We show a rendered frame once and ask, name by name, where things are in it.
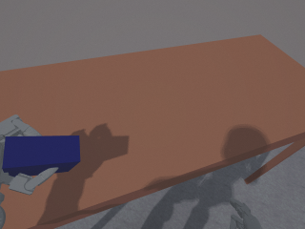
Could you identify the table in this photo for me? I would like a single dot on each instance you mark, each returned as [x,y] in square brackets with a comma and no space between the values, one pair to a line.
[150,120]

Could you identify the robot left hand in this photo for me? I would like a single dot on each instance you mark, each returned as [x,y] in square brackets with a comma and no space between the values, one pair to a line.
[14,126]

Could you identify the sponge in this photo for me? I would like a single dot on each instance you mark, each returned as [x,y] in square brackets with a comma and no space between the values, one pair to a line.
[31,155]

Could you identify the robot right hand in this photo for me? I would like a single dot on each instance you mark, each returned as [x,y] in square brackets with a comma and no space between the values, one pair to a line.
[249,221]

